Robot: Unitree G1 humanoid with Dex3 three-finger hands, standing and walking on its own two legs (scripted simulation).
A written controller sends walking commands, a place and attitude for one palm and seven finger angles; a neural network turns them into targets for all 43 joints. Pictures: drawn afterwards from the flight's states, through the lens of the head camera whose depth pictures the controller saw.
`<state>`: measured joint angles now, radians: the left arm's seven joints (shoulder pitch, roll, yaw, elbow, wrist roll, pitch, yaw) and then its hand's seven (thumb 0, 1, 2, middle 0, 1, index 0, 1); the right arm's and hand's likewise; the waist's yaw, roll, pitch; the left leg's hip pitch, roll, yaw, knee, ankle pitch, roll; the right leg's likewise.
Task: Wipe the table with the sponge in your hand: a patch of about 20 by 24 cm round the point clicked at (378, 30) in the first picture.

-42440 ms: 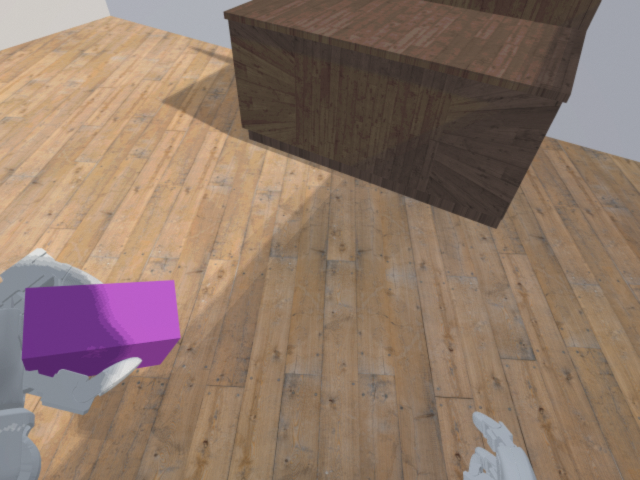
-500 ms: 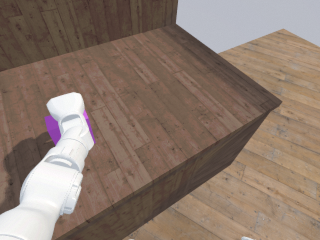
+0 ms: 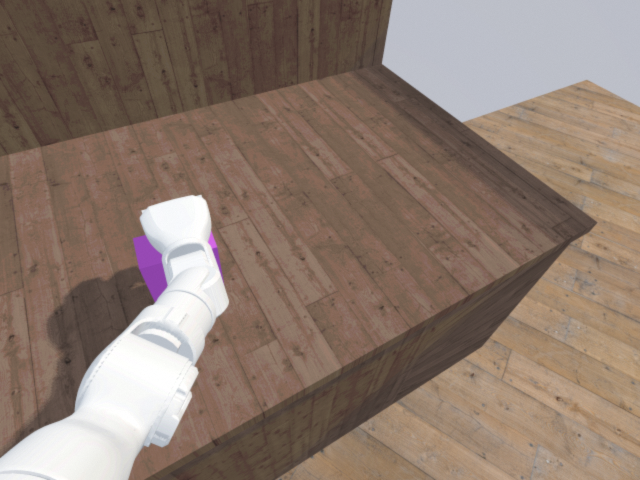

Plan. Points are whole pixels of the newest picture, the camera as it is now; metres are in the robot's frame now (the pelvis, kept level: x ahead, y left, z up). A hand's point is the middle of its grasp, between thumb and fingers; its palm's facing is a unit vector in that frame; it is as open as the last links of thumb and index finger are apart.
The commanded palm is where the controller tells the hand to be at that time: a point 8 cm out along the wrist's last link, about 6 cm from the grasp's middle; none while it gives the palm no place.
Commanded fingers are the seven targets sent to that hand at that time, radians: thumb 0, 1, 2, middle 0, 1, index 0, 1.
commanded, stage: wipe back along the third lane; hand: left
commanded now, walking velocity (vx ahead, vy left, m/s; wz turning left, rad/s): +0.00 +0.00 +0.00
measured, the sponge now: (184, 272) +0.42 +0.22 -0.02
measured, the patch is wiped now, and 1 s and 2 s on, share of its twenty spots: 0.85 0.85 0.85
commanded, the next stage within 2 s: slide back across to the middle lane in 1.20 s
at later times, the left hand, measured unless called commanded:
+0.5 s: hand (203, 273) +0.38 +0.17 +0.03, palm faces -0.04 -0.03 -1.00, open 9.8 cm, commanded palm +0.34 +0.14 +0.07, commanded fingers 0.00 0.10 1.30 -1.20 -1.60 -1.20 -1.60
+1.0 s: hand (222, 303) +0.34 +0.14 +0.03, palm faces -0.06 -0.07 -1.00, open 9.8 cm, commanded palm +0.30 +0.12 +0.07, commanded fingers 0.00 0.10 1.30 -1.20 -1.60 -1.20 -1.60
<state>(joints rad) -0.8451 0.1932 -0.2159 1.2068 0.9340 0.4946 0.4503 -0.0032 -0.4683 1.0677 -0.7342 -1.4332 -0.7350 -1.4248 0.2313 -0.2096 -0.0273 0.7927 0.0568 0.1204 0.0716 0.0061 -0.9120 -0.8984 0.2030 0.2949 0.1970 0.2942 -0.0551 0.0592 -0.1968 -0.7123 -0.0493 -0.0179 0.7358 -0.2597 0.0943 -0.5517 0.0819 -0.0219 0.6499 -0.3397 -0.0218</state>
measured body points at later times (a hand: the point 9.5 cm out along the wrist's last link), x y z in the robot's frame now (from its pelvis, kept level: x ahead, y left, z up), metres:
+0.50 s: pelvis +0.01 -0.02 +0.01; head +0.01 -0.02 +0.46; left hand +0.38 +0.17 +0.08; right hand +0.18 -0.23 -0.10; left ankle +0.05 +0.05 -0.71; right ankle -0.02 -0.12 -0.71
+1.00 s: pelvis +0.01 -0.06 +0.02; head -0.02 -0.09 +0.47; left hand +0.34 +0.14 +0.08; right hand +0.21 -0.29 -0.08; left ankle +0.05 +0.05 -0.71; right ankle -0.02 -0.12 -0.71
